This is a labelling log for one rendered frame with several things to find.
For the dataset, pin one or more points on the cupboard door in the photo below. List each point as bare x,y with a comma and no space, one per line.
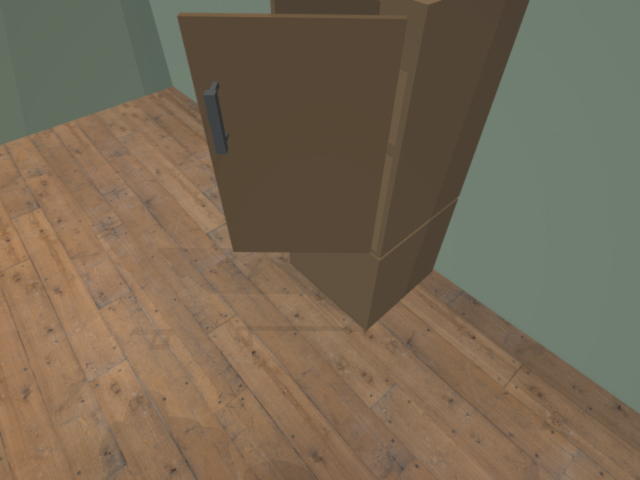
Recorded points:
307,101

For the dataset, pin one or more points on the handle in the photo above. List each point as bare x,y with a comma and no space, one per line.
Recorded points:
219,135

